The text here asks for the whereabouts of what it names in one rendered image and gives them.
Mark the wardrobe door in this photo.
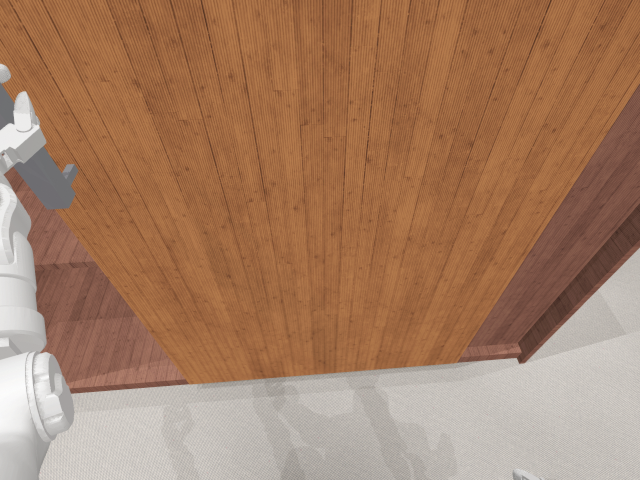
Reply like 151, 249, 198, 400
0, 0, 640, 385
468, 84, 640, 347

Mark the handle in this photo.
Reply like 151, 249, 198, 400
0, 83, 78, 210

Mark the left robot forearm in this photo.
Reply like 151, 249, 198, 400
0, 172, 47, 360

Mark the robot left hand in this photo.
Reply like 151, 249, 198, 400
0, 64, 46, 175

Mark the left robot upper arm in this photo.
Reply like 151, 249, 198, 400
0, 351, 74, 480

